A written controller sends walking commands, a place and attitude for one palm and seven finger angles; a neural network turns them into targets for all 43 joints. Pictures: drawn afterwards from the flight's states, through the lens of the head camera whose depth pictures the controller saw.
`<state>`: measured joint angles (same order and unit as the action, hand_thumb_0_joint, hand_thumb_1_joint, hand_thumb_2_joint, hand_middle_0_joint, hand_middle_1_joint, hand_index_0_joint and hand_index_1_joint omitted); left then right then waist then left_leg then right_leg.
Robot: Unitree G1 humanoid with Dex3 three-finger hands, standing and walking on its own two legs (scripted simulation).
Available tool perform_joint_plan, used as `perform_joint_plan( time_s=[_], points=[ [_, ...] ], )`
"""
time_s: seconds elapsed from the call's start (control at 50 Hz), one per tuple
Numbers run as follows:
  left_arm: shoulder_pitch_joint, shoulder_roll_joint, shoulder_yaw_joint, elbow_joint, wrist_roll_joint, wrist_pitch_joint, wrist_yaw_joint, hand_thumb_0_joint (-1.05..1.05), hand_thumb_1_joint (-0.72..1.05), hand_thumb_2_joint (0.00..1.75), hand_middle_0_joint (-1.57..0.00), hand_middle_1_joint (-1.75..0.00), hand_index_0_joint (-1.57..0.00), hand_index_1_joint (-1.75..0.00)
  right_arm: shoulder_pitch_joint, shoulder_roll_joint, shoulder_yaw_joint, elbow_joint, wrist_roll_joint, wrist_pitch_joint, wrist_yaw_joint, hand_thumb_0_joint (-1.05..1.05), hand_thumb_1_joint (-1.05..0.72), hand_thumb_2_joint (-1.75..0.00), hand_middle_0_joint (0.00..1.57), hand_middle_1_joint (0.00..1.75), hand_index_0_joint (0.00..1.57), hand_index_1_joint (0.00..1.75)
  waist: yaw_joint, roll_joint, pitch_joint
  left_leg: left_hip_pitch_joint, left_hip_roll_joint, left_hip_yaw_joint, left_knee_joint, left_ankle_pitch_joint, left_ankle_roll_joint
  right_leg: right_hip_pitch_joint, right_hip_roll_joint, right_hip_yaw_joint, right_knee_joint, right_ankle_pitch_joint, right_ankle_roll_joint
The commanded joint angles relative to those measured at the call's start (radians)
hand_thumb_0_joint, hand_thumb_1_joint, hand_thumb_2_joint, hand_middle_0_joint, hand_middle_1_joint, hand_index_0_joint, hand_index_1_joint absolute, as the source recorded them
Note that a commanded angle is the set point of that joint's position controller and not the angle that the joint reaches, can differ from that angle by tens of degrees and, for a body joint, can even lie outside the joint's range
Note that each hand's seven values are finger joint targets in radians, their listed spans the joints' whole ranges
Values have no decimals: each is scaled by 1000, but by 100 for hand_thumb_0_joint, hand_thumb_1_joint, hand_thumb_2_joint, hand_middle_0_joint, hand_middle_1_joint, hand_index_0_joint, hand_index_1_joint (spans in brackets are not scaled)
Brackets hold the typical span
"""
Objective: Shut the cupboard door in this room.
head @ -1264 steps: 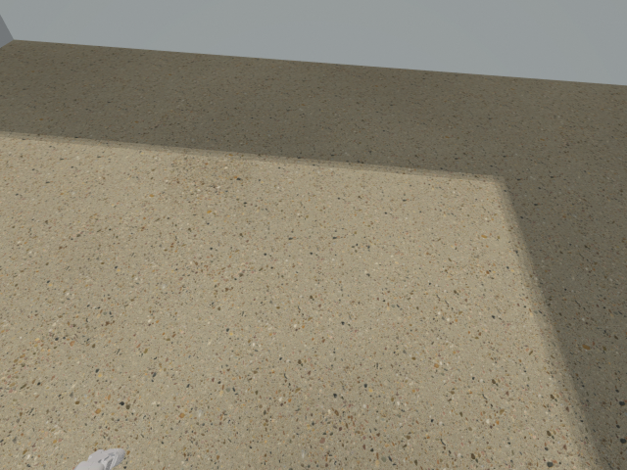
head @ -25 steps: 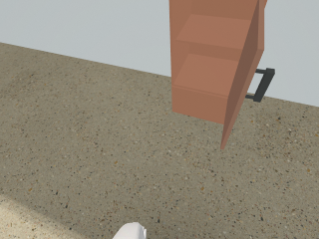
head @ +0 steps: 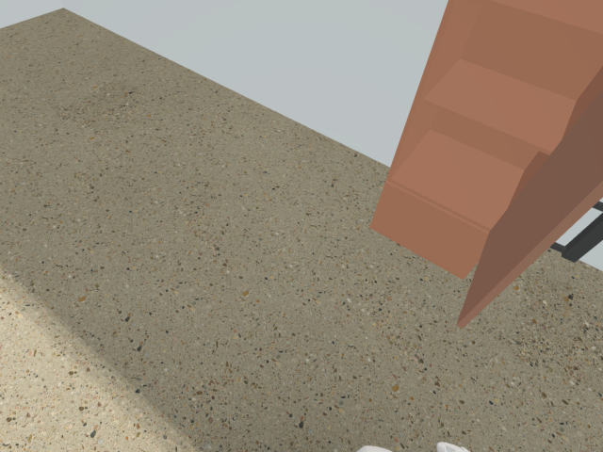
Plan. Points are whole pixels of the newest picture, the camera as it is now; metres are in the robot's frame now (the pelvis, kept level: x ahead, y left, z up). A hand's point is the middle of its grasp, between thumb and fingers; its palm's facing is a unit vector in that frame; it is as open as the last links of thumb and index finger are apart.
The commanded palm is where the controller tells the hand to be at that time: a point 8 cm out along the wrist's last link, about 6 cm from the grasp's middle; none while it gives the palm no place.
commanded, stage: stand and wait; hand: left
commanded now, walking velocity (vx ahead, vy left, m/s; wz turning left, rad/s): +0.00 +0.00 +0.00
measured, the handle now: (580, 229) +0.54 -0.46 -0.03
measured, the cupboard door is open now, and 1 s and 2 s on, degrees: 94 94 94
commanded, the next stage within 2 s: turn or walk to find it in 0.24 s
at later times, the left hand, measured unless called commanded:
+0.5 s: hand out of the picture +0.04 +0.16 -0.18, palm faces +0.07 -0.98 -0.21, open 7.3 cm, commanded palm none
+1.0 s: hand out of the picture -0.01 +0.17 -0.19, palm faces +0.17 -0.96 -0.22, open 7.4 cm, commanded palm none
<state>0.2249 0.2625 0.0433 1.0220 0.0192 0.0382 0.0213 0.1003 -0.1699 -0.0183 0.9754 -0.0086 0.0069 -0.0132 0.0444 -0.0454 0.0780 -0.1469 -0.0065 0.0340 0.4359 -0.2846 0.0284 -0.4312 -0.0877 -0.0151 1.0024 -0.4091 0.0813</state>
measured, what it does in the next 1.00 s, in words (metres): steps on the spot: right foot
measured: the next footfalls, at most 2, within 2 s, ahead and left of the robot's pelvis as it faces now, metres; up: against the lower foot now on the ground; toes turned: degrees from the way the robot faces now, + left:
right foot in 0.14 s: +0.05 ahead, -0.14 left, +0.00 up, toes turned -5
right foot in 1.48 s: +0.08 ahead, -0.15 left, +0.00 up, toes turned +18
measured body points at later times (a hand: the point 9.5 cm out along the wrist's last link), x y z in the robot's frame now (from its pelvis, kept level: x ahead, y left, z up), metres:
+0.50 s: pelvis +0.01 -0.03 +0.00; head +0.03 -0.03 +0.44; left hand +0.04 +0.21 -0.16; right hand +0.00 -0.26 -0.16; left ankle -0.01 +0.11 -0.74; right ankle +0.01 -0.13 -0.74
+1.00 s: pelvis +0.00 -0.02 -0.01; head +0.03 -0.01 +0.44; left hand -0.01 +0.22 -0.17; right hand +0.05 -0.25 -0.17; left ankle -0.01 +0.10 -0.74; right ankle +0.01 -0.13 -0.74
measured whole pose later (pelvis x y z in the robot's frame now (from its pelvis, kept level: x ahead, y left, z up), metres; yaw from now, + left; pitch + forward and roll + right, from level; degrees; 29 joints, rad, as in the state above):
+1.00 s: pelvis +0.00 -0.02 -0.01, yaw +8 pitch +0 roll -1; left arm 0.25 0.17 0.04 1.05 0.02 0.02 0.03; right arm 0.24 -0.17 -0.04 1.06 -0.01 0.03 -0.01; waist 0.00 0.01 0.07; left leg -0.30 0.01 0.00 0.62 -0.33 -0.01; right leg -0.26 -0.09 -0.20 0.57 -0.31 0.00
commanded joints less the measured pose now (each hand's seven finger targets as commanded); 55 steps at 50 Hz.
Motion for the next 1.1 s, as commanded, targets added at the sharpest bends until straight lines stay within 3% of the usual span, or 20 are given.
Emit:
perform_joint_plan(
  time_s=[0.0, 0.06, 0.1, 0.14, 0.16, 0.2, 0.26, 0.34, 0.38, 0.4, 0.44, 0.62, 0.82, 0.88, 0.92, 0.98, 1.02, 1.04, 1.06, 1.08],
  points=[
    [11, 22, -9, -44, -6, -14, 0, 0, 90, 90, -20, -30, -20, -30, 84, -176, -51, -8, -6, -9, -11, 0, -90, -90, 20, 30, 20, 30, -51, 208, -41, 24, 234, -127, -98, 593, 120, 53, 9, -32, -191, -6, -7],
    [45, 11, -15, -23, -6, -27, 0, 0, 90, 90, -20, -30, -20, -30, 79, -175, -53, 12, -7, -10, -13, 0, -90, -90, 20, 30, 20, 30, -36, 205, -54, 29, 227, -138, -61, 552, 103, 141, 23, -53, -387, 64, -18],
    [92, 32, -12, 1, -5, -44, 4, 0, 90, 90, -20, -30, -20, -30, 100, -149, -52, 31, 1, -13, -12, 0, -90, -90, 20, 30, 20, 30, -16, 139, -78, -16, 175, -126, 12, 431, 40, 286, 9, -45, -611, 278, -27],
    [96, 104, -9, 13, 1, -64, 12, 0, 90, 90, -20, -30, -20, -30, 142, -75, -34, 31, 13, -18, -5, 0, -90, -90, 20, 30, 20, 30, -42, -79, -109, -121, 64, -29, 82, 54, -37, 377, -198, 157, -621, 590, -120],
    [91, 129, 3, 13, -4, -71, 10, 0, 90, 90, -20, -30, -20, -30, 144, -72, -32, 36, 7, -1, -10, 0, -90, -90, 20, 30, 20, 30, -30, -253, -110, -117, 28, -7, 139, -162, -55, 330, -248, 227, -682, 594, -195],
    [57, 88, -4, 20, -2, -66, 11, 0, 90, 90, -20, -30, -20, -30, 131, -86, -32, 52, 1, 7, -13, 0, -90, -90, 20, 30, 20, 30, -33, -206, -47, -118, 44, -32, 232, -215, -50, 266, -230, 203, -694, 625, -244],
    [36, 76, 3, 21, -6, -63, 15, 0, 90, 90, -20, -30, -20, -30, 173, -61, -24, 92, 5, 4, -15, 0, -90, -90, 20, 30, 20, 30, -36, -98, -91, -124, 47, -25, 148, -132, -54, 356, -198, 103, -602, 734, -229],
    [18, 82, 10, 23, -13, -51, 17, 0, 90, 90, -20, -30, -20, -30, 190, -66, -21, 111, 1, 5, -13, 0, -90, -90, 20, 30, 20, 30, -38, -69, -83, -51, 64, -10, 60, 0, -57, 276, -186, 62, -611, 519, -184],
    [-6, 56, 4, 20, -15, -44, 13, 0, 90, 90, -20, -30, -20, -30, 216, -80, -22, 128, -3, 0, -11, 0, -90, -90, 20, 30, 20, 30, -50, 2, -74, 27, 111, -50, 8, 184, -40, 179, -115, 8, -601, 328, -126],
    [-14, 43, 3, 19, -13, -38, 12, 0, 90, 90, -20, -30, -20, -30, 209, -88, -24, 129, -3, 0, -8, 0, -90, -90, 20, 30, 20, 30, -43, 47, -54, -3, 136, -73, -14, 174, -35, 168, -77, -17, -608, 205, -103],
    [-7, 19, -6, 30, -15, -32, 11, 0, 90, 90, -20, -30, -20, -30, 183, -85, -17, 133, -3, -7, -11, 0, -90, -90, 20, 30, 20, 30, -29, 125, 10, -101, 153, -110, -83, 140, -17, 222, -40, -35, -609, 178, -78],
    [72, -7, -26, 78, -14, -48, 13, 0, 90, 90, -20, -30, -20, -30, 216, -64, -11, 138, 2, -22, -19, 0, -90, -90, 20, 30, 20, 30, -39, 75, -23, -34, 131, -61, -87, 178, -27, 258, -51, -14, -654, 271, -87],
    [85, 7, 6, 31, -5, -33, 17, 0, 90, 90, -20, -30, -20, -30, 175, -107, -35, 74, -2, -2, -11, 0, -90, -90, 20, 30, 20, 30, -31, 84, -20, -166, 140, -146, -44, 159, 10, 235, -59, -73, -545, 187, -68],
    [84, 38, 21, 9, -2, -33, 17, 0, 90, 90, -20, -30, -20, -30, 167, -98, -41, 45, -4, 4, -6, 0, -90, -90, 20, 30, 20, 30, -30, -11, -38, -217, 86, -100, 52, 121, -8, 252, -128, -31, -581, 177, -100],
    [84, 75, 34, -11, 1, -32, 17, 0, 90, 90, -20, -30, -20, -30, 167, -85, -47, 22, -4, 10, -3, 0, -90, -90, 20, 30, 20, 30, -29, -107, -72, -218, 45, -30, 190, 70, -29, 246, -234, 27, -638, 183, -159],
    [46, 99, 45, -44, 11, -34, 18, 0, 90, 90, -20, -30, -20, -30, 131, -78, -52, -7, -5, 19, 5, 0, -90, -90, 20, 30, 20, 30, -24, -145, -50, -243, 59, 16, 336, -177, -52, 209, -323, 29, -651, 315, -229],
    [14, 107, 49, -57, 10, -32, 15, 0, 90, 90, -20, -30, -20, -30, 144, -73, -50, -15, -2, 14, 13, 0, -90, -90, 20, 30, 20, 30, -46, -81, -55, -173, 73, 26, 202, -97, -52, 191, -293, -58, -548, 378, -189],
    [5, 100, 49, -66, 3, -26, 11, 0, 90, 90, -20, -30, -20, -30, 180, -93, -52, -12, -5, 8, 14, 0, -90, -90, 20, 30, 20, 30, -67, -8, -80, -87, 92, -16, 79, 55, -36, 135, -244, -110, -454, 315, -136],
    [8, 60, 44, -88, -6, -17, 5, 0, 90, 90, -20, -30, -20, -30, 201, -160, -65, -17, -13, 2, 13, 0, -90, -90, 20, 30, 20, 30, -76, 189, -73, -41, 213, -249, -30, 203, 29, 11, -108, -178, -293, 124, -58],
    [-51, 20, 30, -120, -5, -11, 9, 0, 90, 90, -20, -30, -20, -30, 246, -228, -83, -13, -19, -2, 6, 0, -90, -90, 20, 30, 20, 30, -112, 406, -60, -29, 356, -497, -181, 292, 122, -88, -1, -159, -74, -189, -18]
  ],
)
